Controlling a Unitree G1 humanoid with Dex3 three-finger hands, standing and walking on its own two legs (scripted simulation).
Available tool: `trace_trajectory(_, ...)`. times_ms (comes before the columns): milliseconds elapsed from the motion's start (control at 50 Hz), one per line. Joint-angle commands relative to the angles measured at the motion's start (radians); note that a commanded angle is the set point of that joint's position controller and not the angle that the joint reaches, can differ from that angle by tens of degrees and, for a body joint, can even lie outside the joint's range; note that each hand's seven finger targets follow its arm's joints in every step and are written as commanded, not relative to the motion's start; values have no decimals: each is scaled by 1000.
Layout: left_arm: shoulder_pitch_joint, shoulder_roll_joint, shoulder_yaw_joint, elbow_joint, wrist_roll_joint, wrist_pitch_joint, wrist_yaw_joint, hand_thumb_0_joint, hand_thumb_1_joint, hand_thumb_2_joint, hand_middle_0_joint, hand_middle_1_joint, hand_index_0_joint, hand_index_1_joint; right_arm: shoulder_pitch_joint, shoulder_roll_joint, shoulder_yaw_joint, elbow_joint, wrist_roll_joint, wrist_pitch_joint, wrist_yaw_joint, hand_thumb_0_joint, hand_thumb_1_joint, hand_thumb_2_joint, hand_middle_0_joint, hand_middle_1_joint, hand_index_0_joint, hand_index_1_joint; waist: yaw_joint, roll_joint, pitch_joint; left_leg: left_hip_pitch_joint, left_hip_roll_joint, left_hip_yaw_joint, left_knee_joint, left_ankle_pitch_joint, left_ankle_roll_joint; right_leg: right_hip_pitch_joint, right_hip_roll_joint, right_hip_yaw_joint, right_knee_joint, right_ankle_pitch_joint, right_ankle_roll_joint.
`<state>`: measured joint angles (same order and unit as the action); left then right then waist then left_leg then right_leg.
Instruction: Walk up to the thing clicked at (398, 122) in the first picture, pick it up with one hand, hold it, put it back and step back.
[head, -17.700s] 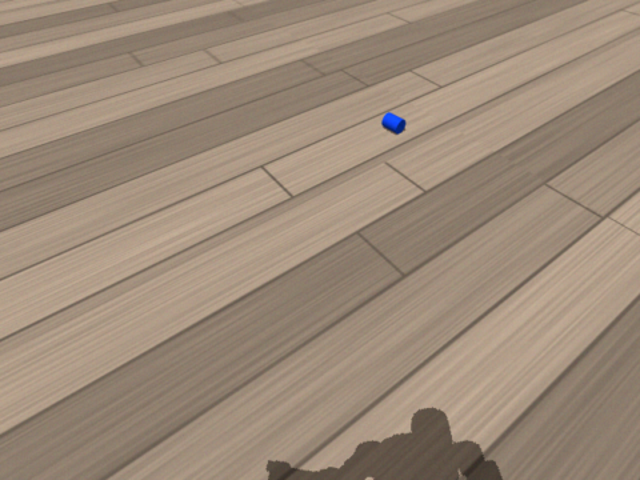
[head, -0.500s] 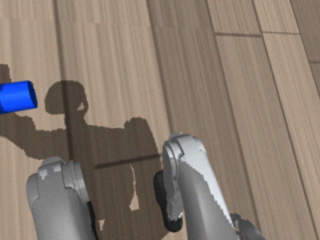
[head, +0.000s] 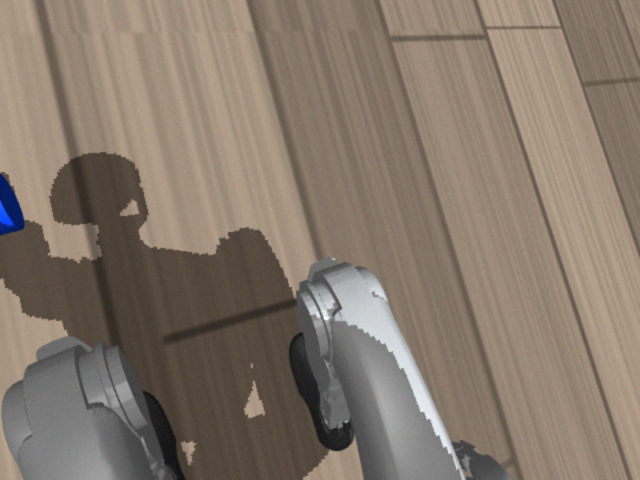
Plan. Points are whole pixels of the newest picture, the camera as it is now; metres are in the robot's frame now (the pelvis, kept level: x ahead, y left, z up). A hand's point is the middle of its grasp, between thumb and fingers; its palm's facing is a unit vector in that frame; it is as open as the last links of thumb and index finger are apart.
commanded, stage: approach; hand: left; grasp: from above
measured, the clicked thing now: out of the picture +0.50 +0.33 -0.28
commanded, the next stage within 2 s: close in in 0.08 s
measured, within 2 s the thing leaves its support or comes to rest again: neither
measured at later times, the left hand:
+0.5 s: hand out of the picture +0.49 +0.33 -0.18, palm faces -0.47 -0.09 -0.88, open 13.5 cm
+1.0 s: hand out of the picture +0.49 +0.32 -0.23, palm faces -0.46 -0.10 -0.88, open 14.2 cm
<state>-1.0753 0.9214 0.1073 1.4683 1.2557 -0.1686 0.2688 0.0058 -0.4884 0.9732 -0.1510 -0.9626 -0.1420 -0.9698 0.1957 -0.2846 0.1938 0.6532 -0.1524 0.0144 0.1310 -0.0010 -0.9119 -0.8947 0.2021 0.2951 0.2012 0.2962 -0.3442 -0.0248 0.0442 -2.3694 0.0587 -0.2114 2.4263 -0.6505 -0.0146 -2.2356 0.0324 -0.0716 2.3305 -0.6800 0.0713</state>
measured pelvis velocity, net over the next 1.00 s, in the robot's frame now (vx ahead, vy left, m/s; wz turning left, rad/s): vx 0.00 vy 0.00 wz -0.04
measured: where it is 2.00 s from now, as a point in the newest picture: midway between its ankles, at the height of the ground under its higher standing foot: (250, 443)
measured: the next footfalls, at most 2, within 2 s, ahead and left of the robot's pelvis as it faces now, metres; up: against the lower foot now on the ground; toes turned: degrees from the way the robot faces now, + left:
none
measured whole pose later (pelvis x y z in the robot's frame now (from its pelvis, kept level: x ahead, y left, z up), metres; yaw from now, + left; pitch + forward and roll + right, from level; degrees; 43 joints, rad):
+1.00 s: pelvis +0.00 +0.00 -0.01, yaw -2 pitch +30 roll -12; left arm -1.11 1.04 0.11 1.61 1.31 -0.26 0.43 0.00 -0.54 1.04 -0.12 -0.92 -0.09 -0.95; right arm 0.15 -0.30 0.27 0.65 -0.23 -0.08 0.14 0.00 -0.90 -0.90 0.20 0.30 0.20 0.30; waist -0.38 -0.11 0.13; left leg -2.38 0.05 -0.27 2.50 -0.68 -0.03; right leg -2.24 0.05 -0.11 2.37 -0.69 0.07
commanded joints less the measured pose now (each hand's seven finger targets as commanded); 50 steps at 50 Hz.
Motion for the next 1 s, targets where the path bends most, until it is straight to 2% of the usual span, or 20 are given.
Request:
trace_trajectory(0,-314,302,25,-245,-39,-26,-2,0,-493,944,-159,-927,-150,-935,170,-273,-100,-4,4,-7,-16,0,-906,-896,200,300,200,300,26,373,-708,518,-25,133,-207,156,38,355,29,-104,-228,229,-92)
trace_trajectory(40,-336,316,35,-278,-37,-50,-7,0,-482,950,-158,-949,-153,-953,186,-272,-106,2,-1,-11,-13,0,-906,-896,200,300,200,300,21,393,-710,529,-22,131,-198,147,33,356,29,-101,-232,214,-92)
trace_trajectory(100,-349,242,-3,-285,-37,-83,-13,0,-482,972,-164,-943,-154,-953,198,-267,-115,17,-7,-10,-11,0,-905,-897,200,300,200,300,6,383,-701,543,-21,126,-196,126,29,328,30,-108,-241,193,-93)
trace_trajectory(120,-372,245,-4,-294,-33,-94,-9,0,-474,1005,-168,-954,-155,-966,204,-274,-116,25,-10,-9,-12,0,-903,-896,200,300,200,300,-1,405,-712,563,-22,124,-201,129,27,321,29,-119,-240,196,-93)
trace_trajectory(160,-363,234,-21,-252,-23,-97,-6,0,-468,1050,-166,-999,-153,-1010,199,-271,-119,28,-8,-9,-12,0,-906,-897,200,300,200,300,5,399,-692,569,-20,121,-199,131,27,297,30,-118,-235,200,-94)
trace_trajectory(240,-317,196,-52,-169,-5,-92,7,0,-488,1003,-140,-980,-137,-982,196,-273,-111,31,-15,-2,-9,0,-903,-897,200,300,200,300,10,371,-675,569,-21,117,-209,158,30,301,31,-134,-232,226,-91)
trace_trajectory(360,-333,251,-28,-117,14,-81,41,0,-460,983,-145,-991,-148,-986,169,-280,-90,13,-19,-1,-7,0,-901,-896,200,300,200,300,5,378,-642,574,-22,110,-206,203,33,296,30,-140,-212,266,-92)
trace_trajectory(420,-353,283,-11,-117,27,-87,73,0,-454,977,-163,-960,-161,-961,151,-284,-81,1,-23,-5,-7,0,-901,-897,200,300,200,300,7,440,-668,615,-19,110,-216,204,26,298,30,-143,-198,264,-95)
trace_trajectory(460,-348,266,-19,-83,33,-87,87,0,-460,977,-143,-975,-145,-971,149,-281,-77,0,-28,-13,-5,0,-900,-896,200,300,200,300,-13,402,-642,582,-17,107,-202,181,30,287,35,-143,-201,250,-94)
trace_trajectory(520,-369,303,3,-87,38,-92,115,0,-446,970,-163,-949,-161,-949,152,-288,-73,-1,-35,-23,-7,0,-899,-896,200,300,200,300,-13,427,-645,566,-21,114,-205,159,29,303,32,-140,-205,238,-91)
trace_trajectory(560,-364,303,-4,-74,41,-89,127,0,-521,996,-113,-923,-95,-940,144,-289,-65,0,-38,-27,-7,0,-895,-899,199,300,199,300,-11,423,-657,571,-18,109,-199,157,29,297,35,-143,-200,234,-93)
trace_trajectory(600,-353,266,-24,-10,36,-87,138,0,-547,1012,-90,-947,-73,-963,144,-292,-59,3,-45,-36,-7,0,-895,-898,199,300,199,300,-39,402,-607,544,-17,104,-194,135,31,278,37,-149,-203,222,-90)
trace_trajectory(640,-346,257,-35,13,33,-88,141,0,-544,1024,-103,-931,-80,-952,148,-296,-57,7,-44,-49,-9,0,-895,-898,199,300,199,300,-51,375,-581,532,-16,98,-187,120,32,271,39,-151,-202,210,-90)
trace_trajectory(680,-354,312,-20,10,38,-92,146,0,-544,1047,-115,-938,-88,-965,146,-304,-47,10,-48,-59,-10,0,-898,-900,199,300,199,300,-39,391,-585,521,-15,102,-177,120,34,287,39,-144,-203,212,-88)
trace_trajectory(700,-354,346,7,-11,40,-91,152,0,-535,1055,-120,-934,-91,-963,146,-314,-47,-5,-49,-67,-10,0,-897,-899,199,300,199,300,-36,391,-598,543,-16,100,-176,138,33,297,35,-148,-195,223,-87)
trace_trajectory(740,-345,324,-10,2,37,-95,160,0,-547,1023,-114,-911,-86,-938,144,-305,-38,10,-57,-70,-8,0,-897,-900,199,300,199,300,-34,417,-618,562,-10,95,-179,140,27,304,42,-152,-188,226,-90)
trace_trajectory(800,-338,354,8,1,40,-98,178,0,-557,1024,-93,-930,-70,-952,144,-316,-30,-2,-62,-82,-8,0,-897,-899,199,300,199,300,-45,419,-617,560,-10,92,-170,151,28,319,43,-159,-181,239,-87)
trace_trajectory(900,-306,356,8,13,42,-87,201,0,-583,1044,-88,-911,-55,-943,138,-319,-22,3,-70,-99,-3,0,-896,-900,199,300,199,300,-46,446,-597,578,-4,90,-153,182,26,310,47,-160,-172,266,-86)
trace_trajectory(960,-298,392,32,-1,42,-82,217,0,-581,1039,-81,-911,-50,-941,136,-327,-16,-1,-75,-101,-1,0,-894,-899,199,300,199,300,-40,444,-621,564,-3,89,-148,198,26,347,50,-168,-167,284,-84)
trace_trajectory(980,-289,370,19,24,39,-77,218,0,-581,1038,-76,-917,-47,-945,133,-324,-18,1,-75,-104,1,0,-894,-899,200,300,199,300,-42,442,-594,557,-2,88,-151,188,25,321,49,-170,-163,274,-88)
